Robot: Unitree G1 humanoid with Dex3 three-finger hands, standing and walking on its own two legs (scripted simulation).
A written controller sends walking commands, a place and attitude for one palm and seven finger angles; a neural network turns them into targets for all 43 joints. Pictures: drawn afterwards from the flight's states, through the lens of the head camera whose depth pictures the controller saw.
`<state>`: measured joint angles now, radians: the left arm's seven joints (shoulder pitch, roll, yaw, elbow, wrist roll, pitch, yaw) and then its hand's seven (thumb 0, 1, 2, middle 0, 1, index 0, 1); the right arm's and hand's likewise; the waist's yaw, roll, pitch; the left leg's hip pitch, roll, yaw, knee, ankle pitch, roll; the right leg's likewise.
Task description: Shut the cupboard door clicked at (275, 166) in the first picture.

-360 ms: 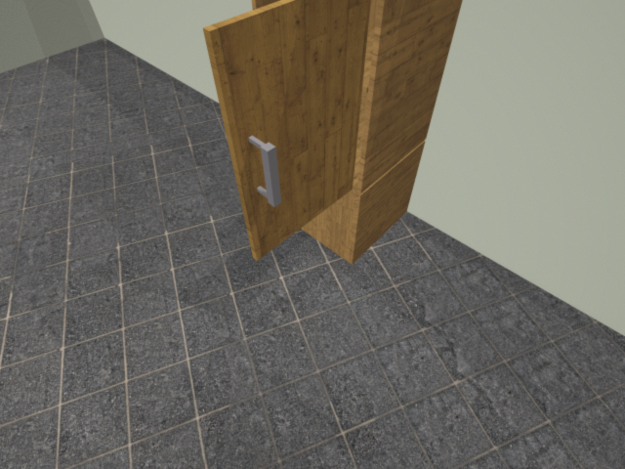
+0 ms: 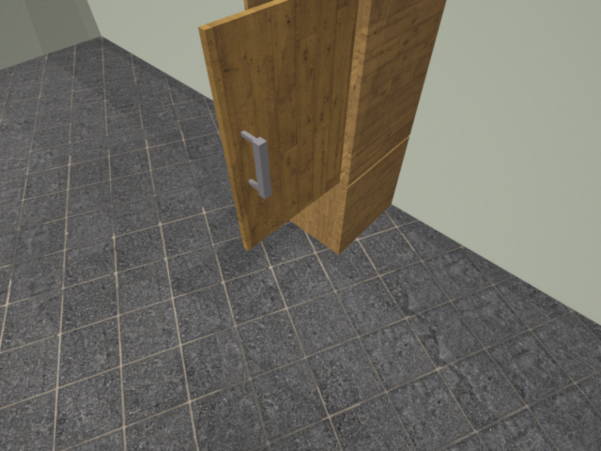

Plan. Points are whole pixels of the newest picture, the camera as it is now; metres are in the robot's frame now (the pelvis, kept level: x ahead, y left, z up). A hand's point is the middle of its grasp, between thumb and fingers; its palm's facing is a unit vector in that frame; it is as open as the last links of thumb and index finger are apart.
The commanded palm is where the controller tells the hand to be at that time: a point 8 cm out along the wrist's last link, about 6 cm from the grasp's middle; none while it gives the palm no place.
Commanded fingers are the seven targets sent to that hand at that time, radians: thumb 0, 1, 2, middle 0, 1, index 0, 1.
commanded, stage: look at it before walking up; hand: left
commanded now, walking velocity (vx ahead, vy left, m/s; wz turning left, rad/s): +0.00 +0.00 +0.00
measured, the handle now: (256, 165) +0.68 +0.14 -0.05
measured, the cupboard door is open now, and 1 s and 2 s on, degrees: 88 88 88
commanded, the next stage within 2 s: walk around to get in front in 0.48 s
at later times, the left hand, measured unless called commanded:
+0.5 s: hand out of the picture +0.07 +0.25 -0.16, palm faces -0.02 -0.94 -0.34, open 7.4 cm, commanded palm none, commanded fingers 0.00 0.90 0.90 -0.20 -0.30 -0.20 -0.30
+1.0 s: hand out of the picture +0.06 +0.20 -0.18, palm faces -0.14 -0.96 -0.26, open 7.4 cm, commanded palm none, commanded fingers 0.00 0.90 0.90 -0.20 -0.30 -0.20 -0.30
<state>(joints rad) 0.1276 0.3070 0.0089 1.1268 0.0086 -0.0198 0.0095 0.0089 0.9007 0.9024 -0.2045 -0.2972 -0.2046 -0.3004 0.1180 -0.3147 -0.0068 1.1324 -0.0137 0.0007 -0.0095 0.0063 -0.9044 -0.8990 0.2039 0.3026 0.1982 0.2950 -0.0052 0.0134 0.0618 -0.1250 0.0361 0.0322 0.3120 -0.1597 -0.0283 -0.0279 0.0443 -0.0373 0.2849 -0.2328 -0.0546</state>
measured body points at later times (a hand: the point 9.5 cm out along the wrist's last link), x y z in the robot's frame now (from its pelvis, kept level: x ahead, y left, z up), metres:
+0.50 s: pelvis +0.00 +0.00 +0.00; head +0.02 -0.01 +0.45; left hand +0.07 +0.29 -0.13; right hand +0.06 -0.29 -0.15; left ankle +0.01 +0.14 -0.75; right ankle -0.05 -0.08 -0.75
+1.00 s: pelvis -0.02 +0.00 -0.02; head +0.02 -0.02 +0.43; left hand +0.07 +0.25 -0.16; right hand -0.01 -0.26 -0.18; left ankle +0.01 +0.14 -0.75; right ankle -0.06 -0.08 -0.73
